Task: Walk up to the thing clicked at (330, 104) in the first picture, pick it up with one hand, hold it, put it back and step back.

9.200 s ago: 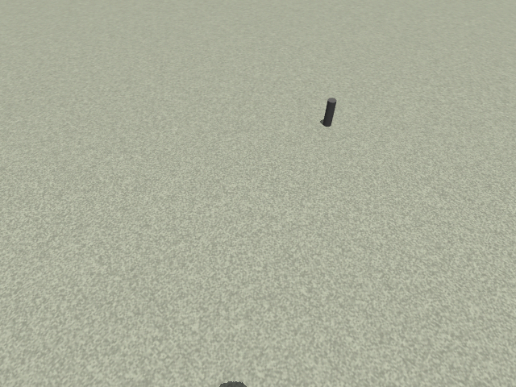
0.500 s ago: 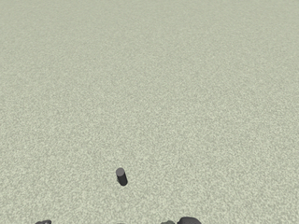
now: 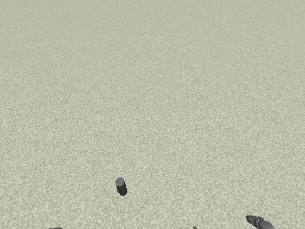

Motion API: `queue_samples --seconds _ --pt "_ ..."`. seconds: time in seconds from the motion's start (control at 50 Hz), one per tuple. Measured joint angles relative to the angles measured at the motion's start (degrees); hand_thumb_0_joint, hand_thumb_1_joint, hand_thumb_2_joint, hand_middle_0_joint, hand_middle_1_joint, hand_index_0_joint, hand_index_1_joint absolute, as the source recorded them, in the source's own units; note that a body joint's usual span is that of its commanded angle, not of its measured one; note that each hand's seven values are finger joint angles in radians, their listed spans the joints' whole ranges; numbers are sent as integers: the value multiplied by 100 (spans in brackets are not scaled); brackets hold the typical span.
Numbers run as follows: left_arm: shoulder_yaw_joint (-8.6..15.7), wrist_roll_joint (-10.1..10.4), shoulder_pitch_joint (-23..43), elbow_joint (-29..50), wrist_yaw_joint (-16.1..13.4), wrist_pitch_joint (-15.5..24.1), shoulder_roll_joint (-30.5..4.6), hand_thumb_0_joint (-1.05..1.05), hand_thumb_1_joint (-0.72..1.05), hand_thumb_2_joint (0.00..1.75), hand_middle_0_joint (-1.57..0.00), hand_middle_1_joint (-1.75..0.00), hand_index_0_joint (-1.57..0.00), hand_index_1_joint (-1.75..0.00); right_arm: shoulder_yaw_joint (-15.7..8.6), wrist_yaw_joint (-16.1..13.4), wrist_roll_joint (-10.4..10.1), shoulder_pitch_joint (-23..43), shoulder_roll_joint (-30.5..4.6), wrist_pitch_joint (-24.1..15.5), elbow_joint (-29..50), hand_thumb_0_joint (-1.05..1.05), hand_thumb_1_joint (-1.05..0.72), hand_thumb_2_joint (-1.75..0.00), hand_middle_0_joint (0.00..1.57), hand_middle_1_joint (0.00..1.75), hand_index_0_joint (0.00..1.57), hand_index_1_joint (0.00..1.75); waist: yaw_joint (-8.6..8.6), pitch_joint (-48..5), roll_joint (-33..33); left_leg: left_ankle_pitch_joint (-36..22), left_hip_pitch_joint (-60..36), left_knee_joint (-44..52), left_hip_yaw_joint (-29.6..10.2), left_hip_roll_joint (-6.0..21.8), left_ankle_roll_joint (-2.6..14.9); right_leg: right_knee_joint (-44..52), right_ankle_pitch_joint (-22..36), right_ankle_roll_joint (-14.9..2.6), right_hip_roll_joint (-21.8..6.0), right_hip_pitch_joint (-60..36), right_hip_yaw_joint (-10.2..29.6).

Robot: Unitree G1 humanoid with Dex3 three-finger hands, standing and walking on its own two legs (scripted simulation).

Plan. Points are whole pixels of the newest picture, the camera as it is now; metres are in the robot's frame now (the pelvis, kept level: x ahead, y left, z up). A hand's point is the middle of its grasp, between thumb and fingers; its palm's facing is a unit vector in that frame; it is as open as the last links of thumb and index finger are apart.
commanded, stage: walk up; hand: left
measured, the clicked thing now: (121, 187) +0.45 +0.20 -0.69
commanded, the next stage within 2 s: none
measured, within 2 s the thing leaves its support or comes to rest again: neither
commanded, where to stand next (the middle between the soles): +0.09 +0.01 m, yaw -1 degrees
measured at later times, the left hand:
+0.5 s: hand out of the picture +0.12 +0.25 -0.16, palm faces -0.04 -0.92 -0.39, open 7.4 cm
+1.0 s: hand out of the picture +0.07 +0.24 -0.16, palm faces -0.08 -0.91 -0.41, open 7.4 cm
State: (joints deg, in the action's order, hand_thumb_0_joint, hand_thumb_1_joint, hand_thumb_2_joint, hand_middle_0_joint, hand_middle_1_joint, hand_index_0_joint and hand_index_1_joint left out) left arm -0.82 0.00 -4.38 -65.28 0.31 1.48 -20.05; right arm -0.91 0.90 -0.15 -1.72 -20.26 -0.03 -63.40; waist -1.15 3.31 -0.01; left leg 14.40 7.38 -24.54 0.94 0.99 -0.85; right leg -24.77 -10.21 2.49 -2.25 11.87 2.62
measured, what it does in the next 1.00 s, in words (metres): steps on the spot: left foot, then right foot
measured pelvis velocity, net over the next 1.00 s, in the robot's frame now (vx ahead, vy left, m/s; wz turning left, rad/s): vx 0.00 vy -0.02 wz -0.06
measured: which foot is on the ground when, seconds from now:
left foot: down 0.00-0.24, up 0.26-0.52, down 0.54-0.88, up 0.90-1.00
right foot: down 0.00-0.58, up 0.60-0.84, down 0.86-1.00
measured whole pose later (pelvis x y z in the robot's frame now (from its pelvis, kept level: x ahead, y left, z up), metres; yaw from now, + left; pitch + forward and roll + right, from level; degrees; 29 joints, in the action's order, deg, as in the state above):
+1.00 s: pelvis +0.00 -0.02 -0.02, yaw -4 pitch -3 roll +1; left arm 2.5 -2.4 -11.6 -55.4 -0.1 0.0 -19.6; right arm -2.5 0.2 0.0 -6.8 -22.3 2.3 -53.5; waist -1.2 7.2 2.5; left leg 24.6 25.3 -50.0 -5.1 -2.8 0.1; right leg -37.1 -23.0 -1.4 0.5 11.5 1.4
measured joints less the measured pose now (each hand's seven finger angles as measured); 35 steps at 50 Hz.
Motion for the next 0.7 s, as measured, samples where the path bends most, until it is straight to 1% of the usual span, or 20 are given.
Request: queue_samples --seconds 0.04,0.06,0.12,0.16,0.18,0.22,0.24,0.26,0.3,0.34,0.38,0.44,0.5,0.52,0.54,0.56,0.58,0.6,0.64,0.7 --pt "10 -14 33 -33 4 -1 -2 1 90 90 -21 -30 -21 -30 -4 7 8 4 -13 3 -48 1 -91 -90 20 30 21 30 8 -16 7 -58 -49 114 9 1 -6 89 47 -3 1 -35 6" --pt "29 -44 20 -17 28 0 -7 1 90 90 -21 -30 -21 -30 -25 36 27 -28 -23 6 -32 1 -91 -90 20 30 21 30 13 -28 14 9 -53 104 18 5 27 42 -68 -53 7 -20 7" --pt "97 -142 -184 68 116 4 -69 1 90 90 -21 -30 -21 -30 -112 134 95 -293 -60 -23 97 1 -90 -90 21 30 21 30 33 -149 24 400 -90 -5 77 14 133 -512 -941 -246 22 156 -1" --pt "145 -182 -337 138 141 7 -153 1 90 90 -21 -30 -21 -30 -168 159 124 -478 -93 -41 197 1 -90 -90 21 30 21 30 67 -164 43 182 -139 10 127 62 147 -869 -1113 -294 35 309 -163" --pt "173 -194 -402 172 152 22 -211 1 90 90 -21 -30 -21 -30 -188 163 137 -565 -102 -45 240 1 -90 -90 21 30 21 30 84 -140 18 202 -151 -50 155 67 114 -883 -1140 -319 21 336 -226" --pt "245 -222 -494 195 154 69 -261 1 90 90 -21 -30 -21 -30 -212 165 144 -748 -162 -16 280 1 -90 -90 21 30 21 30 137 -61 64 430 -155 -308 129 139 20 -740 -591 -338 65 228 -311" --pt "272 -235 -529 204 139 100 -237 1 90 90 -21 -30 -21 -30 -212 153 132 -843 -218 27 274 1 -90 -90 21 30 21 30 164 -32 179 587 -110 -527 59 236 46 -678 -404 -337 147 141 -393" --pt "297 -249 -579 236 125 139 -206 1 90 90 -20 -30 -21 -30 -212 132 125 -927 -260 84 260 1 -90 -90 21 30 21 30 176 -34 267 845 43 -927 -33 268 99 -676 -450 -344 208 107 -457" --pt "326 -261 -690 370 112 188 -160 1 90 90 -20 -30 -21 -30 -199 80 124 -1032 -288 159 230 1 -91 -90 20 30 21 30 121 8 272 1333 465 -1881 -232 50 180 -625 -556 -379 201 39 -457" --pt "324 -217 -774 513 80 173 -101 1 90 90 -21 -30 -21 -30 -187 41 93 -1098 -317 126 244 1 -91 -90 20 30 21 30 59 128 282 1449 867 -2541 -327 -120 197 -410 -512 -406 186 -125 -447" --pt "287 -166 -843 585 33 149 -68 1 90 90 -21 -30 -21 -30 -177 18 69 -1110 -324 100 285 1 -91 -90 20 30 20 30 33 220 288 1327 1154 -2607 -345 -146 163 -198 -442 -392 189 -261 -439" --pt "219 -94 -812 636 -50 42 -45 1 90 90 -21 -30 -21 -30 -156 -19 17 -991 -307 145 363 1 -91 -90 20 29 20 30 37 380 271 968 1331 -2120 -389 -100 106 -229 -491 -348 195 -274 -407" --pt "205 -10 -610 816 -111 -155 -51 1 90 90 -21 -30 -21 -30 -132 -67 -10 -837 -255 201 488 1 -91 -90 20 30 20 30 62 576 151 619 1418 -1770 -273 -120 137 -653 -725 -296 116 -75 -389" --pt "199 12 -533 889 -118 -210 -60 1 90 90 -21 -30 -21 -30 -134 -74 -8 -808 -242 202 538 1 -91 -90 20 30 20 30 80 613 113 339 1380 -1531 -216 -130 158 -850 -835 -269 87 18 -396" --pt "192 34 -454 961 -120 -261 -65 1 90 90 -21 -30 -21 -30 -140 -78 -5 -797 -246 194 591 1 -91 -90 20 30 21 30 108 632 108 -320 1311 -1233 -170 -119 178 -1073 -964 -238 79 118 -423" --pt "193 65 -354 1025 -124 -308 -82 1 90 90 -21 -30 -21 -30 -160 -89 7 -767 -237 185 627 1 -91 -90 20 30 21 30 123 659 76 -387 1274 -1136 -151 -131 169 -1349 -1089 -213 54 247 -430" --pt "207 104 -221 1083 -138 -356 -117 1 90 90 -21 -30 -21 -30 -179 -103 30 -696 -186 194 664 1 -91 -90 20 30 21 30 113 729 -36 -222 1294 -1194 -102 -188 175 -1653 -1154 -233 14 403 -320" --pt "229 140 -88 1143 -158 -402 -147 1 90 90 -21 -30 -21 -30 -179 -104 29 -614 -136 197 721 1 -91 -90 20 30 21 30 108 809 -122 -122 1333 -1269 -70 -217 192 -2077 -1523 -273 72 581 -122" --pt "254 150 139 1242 -199 -480 -185 1 90 90 -21 -30 -21 -30 -172 -108 29 -474 -61 192 866 1 -91 -90 20 30 21 30 150 922 -176 -97 1398 -1320 -95 -195 215 -3080 -2209 -331 346 906 192" --pt "282 159 298 1357 -202 -499 -225 1 90 90 -21 -30 -21 -30 -148 -149 66 -301 -2 238 1104 1 -90 -90 21 30 21 30 162 904 -212 -220 1518 -1245 -70 -133 212 -4087 -2361 -351 561 1229 357"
